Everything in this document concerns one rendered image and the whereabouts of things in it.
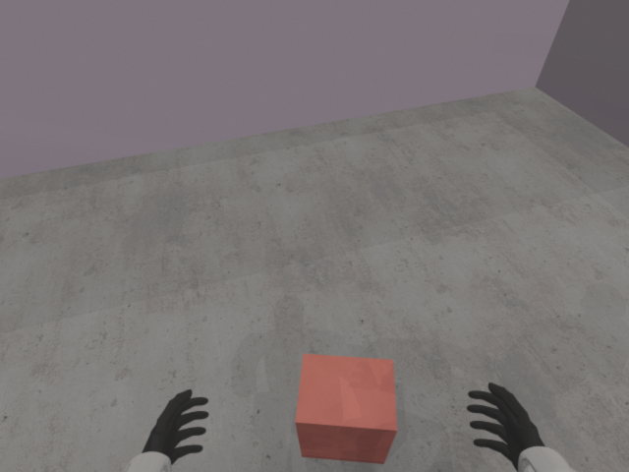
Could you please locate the right robot hand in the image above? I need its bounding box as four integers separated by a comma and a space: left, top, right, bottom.
467, 383, 544, 472

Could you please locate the robot right forearm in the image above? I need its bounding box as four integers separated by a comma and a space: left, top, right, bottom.
518, 446, 576, 472

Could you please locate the carton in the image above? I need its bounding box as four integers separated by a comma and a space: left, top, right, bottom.
295, 354, 397, 464

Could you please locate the left robot hand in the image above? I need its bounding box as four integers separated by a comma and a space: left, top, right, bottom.
142, 389, 208, 465

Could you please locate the robot left forearm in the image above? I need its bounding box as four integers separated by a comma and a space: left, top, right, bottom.
124, 451, 172, 472

